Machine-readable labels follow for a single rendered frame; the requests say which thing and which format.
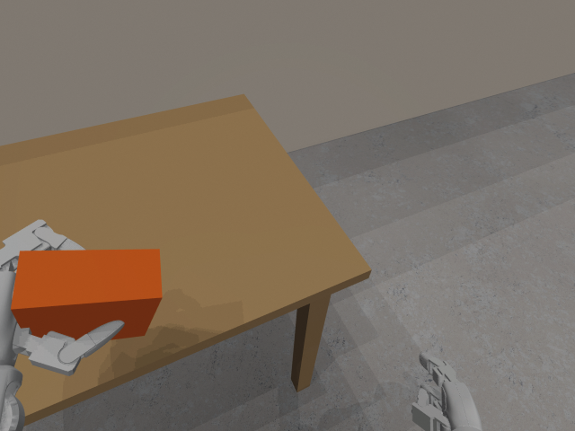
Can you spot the robot right hand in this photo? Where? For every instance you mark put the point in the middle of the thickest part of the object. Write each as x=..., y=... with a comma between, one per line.
x=446, y=411

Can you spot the robot left hand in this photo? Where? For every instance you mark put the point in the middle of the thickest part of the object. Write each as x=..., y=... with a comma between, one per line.
x=55, y=352

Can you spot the robot left forearm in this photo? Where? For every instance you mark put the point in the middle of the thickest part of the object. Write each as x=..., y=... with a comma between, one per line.
x=12, y=415

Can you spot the table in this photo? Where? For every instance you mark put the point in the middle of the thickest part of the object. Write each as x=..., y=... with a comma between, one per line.
x=243, y=236

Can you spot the sponge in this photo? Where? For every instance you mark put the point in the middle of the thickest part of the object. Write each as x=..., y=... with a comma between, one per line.
x=75, y=292

